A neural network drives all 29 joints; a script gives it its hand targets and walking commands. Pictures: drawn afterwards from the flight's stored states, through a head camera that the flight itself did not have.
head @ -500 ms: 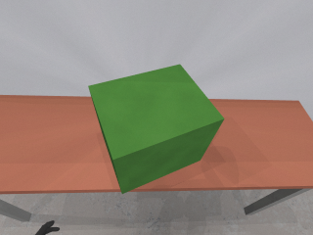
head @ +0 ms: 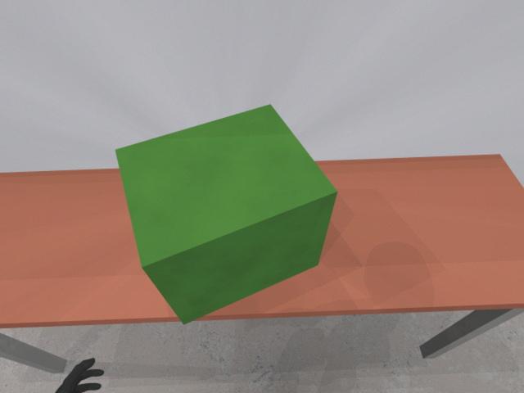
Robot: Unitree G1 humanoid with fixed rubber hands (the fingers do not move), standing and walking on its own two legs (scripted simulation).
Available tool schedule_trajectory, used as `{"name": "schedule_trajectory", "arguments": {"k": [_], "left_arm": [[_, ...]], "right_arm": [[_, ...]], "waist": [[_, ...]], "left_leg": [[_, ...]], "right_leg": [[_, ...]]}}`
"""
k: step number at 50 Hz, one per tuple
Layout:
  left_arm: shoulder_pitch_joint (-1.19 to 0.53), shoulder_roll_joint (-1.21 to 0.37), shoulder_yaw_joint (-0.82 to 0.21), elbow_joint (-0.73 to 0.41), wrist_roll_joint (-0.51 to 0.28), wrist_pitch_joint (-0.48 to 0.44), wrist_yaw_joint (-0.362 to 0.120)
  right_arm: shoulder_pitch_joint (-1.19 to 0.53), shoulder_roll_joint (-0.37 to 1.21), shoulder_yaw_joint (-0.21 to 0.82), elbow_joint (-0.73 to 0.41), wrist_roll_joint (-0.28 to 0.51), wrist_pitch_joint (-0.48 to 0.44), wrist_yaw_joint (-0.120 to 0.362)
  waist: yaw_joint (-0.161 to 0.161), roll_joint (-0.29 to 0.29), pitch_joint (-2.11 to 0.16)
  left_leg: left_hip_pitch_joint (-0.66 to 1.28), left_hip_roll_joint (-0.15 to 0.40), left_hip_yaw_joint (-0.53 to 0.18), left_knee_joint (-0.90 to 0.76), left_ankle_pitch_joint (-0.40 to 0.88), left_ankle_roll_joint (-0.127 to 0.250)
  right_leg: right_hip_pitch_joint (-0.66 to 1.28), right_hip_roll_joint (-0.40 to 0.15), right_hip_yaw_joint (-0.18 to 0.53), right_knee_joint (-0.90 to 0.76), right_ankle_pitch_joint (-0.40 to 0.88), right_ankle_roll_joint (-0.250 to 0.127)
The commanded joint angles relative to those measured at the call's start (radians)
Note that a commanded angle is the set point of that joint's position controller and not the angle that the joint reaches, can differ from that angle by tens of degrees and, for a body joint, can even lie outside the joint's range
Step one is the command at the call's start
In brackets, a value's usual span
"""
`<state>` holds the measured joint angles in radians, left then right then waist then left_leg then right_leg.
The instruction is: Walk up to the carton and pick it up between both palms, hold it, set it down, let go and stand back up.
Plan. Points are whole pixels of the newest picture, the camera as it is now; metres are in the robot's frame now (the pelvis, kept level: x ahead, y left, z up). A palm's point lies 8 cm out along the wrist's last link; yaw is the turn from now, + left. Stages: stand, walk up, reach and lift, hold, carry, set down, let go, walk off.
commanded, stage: walk up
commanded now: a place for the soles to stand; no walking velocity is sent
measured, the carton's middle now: (227, 213) +0.40 +0.07 +0.00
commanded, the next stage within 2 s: none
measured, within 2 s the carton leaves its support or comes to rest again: neither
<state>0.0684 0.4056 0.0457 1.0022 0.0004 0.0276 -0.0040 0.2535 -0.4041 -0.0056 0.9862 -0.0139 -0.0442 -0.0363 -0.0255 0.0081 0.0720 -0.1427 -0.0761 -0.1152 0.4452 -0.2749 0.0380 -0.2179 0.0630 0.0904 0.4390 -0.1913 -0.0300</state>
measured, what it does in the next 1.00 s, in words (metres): lifts its left foot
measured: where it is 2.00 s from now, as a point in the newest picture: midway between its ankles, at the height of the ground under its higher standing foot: outside the picture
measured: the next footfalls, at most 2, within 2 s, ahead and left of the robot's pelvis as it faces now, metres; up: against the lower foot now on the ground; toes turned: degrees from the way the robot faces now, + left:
left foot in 1.10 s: +0.03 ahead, +0.20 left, +0.00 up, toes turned -3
right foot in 1.90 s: +0.08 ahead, -0.03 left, +0.00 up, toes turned +9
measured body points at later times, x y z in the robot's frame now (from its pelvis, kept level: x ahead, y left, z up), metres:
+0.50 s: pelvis +0.01 -0.01 +0.00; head +0.04 -0.02 +0.45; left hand +0.13 +0.32 -0.11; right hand +0.05 -0.33 -0.13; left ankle -0.02 +0.11 -0.74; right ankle +0.02 -0.10 -0.74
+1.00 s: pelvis -0.02 +0.05 +0.00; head +0.01 +0.02 +0.45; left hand +0.04 +0.40 -0.09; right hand +0.04 -0.26 -0.15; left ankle -0.05 +0.19 -0.70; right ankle +0.02 -0.10 -0.74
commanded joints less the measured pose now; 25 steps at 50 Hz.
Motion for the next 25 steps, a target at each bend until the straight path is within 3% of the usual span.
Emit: {"name": "schedule_trajectory", "arguments": {"k": [1,3,6,9,14,16,17,22,25], "left_arm": [[-0.076,0.161,0.019,-0.038,0.019,-0.04,0.002],[-0.049,0.158,0.016,-0.032,0.014,-0.046,0.0],[-0.061,0.172,0.018,-0.035,0.011,-0.047,-0.001],[-0.058,0.176,0.019,-0.032,0.013,-0.049,-0.001],[-0.061,0.157,0.017,-0.037,0.007,-0.047,-0.001],[-0.052,0.155,0.014,-0.03,0.005,-0.048,-0.002],[-0.046,0.161,0.014,-0.03,0.003,-0.048,-0.002],[-0.05,0.153,0.014,-0.029,0.003,-0.046,-0.002],[-0.048,0.158,0.012,-0.027,0.003,-0.046,0.0]], "right_arm": [[-0.018,-0.167,-0.043,0.015,-0.008,-0.009,0.018],[-0.042,-0.178,-0.044,0.016,-0.007,-0.013,0.019],[-0.035,-0.174,-0.043,0.025,-0.006,-0.01,0.017],[-0.025,-0.169,-0.044,0.019,-0.008,-0.009,0.017],[-0.041,-0.18,-0.041,0.015,-0.006,-0.017,0.012],[-0.047,-0.17,-0.037,0.013,-0.001,-0.021,0.013],[-0.041,-0.172,-0.038,0.013,0.0,-0.022,0.011],[-0.056,-0.176,-0.032,0.005,-0.001,-0.023,0.007],[-0.056,-0.177,-0.033,0.005,0.002,-0.021,0.005]], "waist": [[0.011,-0.084,-0.06],[0.022,-0.056,-0.07],[0.019,-0.08,-0.085],[0.015,-0.06,-0.101],[0.029,-0.052,-0.118],[0.029,-0.024,-0.138],[0.026,-0.044,-0.163],[0.031,0.0,-0.172],[0.029,-0.035,-0.17]], "left_leg": [[-0.052,0.115,-0.111,-0.135,0.014,0.001],[-0.054,0.126,-0.111,-0.14,0.04,0.002],[-0.04,0.112,-0.078,-0.122,0.064,-0.007],[-0.035,0.11,-0.071,-0.122,0.074,-0.008],[-0.043,0.15,-0.094,-0.151,0.177,-0.006],[-0.014,0.157,-0.102,-0.147,0.23,-0.006],[0.002,0.165,-0.105,-0.14,0.254,-0.006],[-0.011,0.171,-0.096,-0.137,0.313,-0.004],[-0.009,0.175,-0.099,-0.129,0.31,-0.002]], "right_leg": [[0.058,-0.172,0.129,-0.148,-0.183,-0.042],[0.087,-0.162,0.132,-0.133,-0.127,-0.037],[0.103,-0.183,0.146,-0.152,-0.114,-0.039],[0.124,-0.193,0.154,-0.141,-0.071,-0.049],[0.163,-0.163,0.111,-0.082,0.046,-0.034],[0.168,-0.164,0.102,-0.073,0.129,-0.035],[0.18,-0.161,0.097,-0.064,0.172,-0.031],[0.212,-0.166,0.088,-0.043,0.222,-0.031],[0.203,-0.162,0.088,-0.049,0.233,-0.034]]}}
